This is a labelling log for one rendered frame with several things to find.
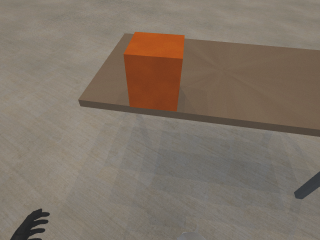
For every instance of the table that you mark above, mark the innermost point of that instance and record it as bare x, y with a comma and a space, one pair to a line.
245, 85

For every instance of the carton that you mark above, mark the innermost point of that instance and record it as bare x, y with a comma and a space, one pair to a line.
153, 67

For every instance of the left robot hand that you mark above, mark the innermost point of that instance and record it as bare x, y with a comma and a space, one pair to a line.
25, 229

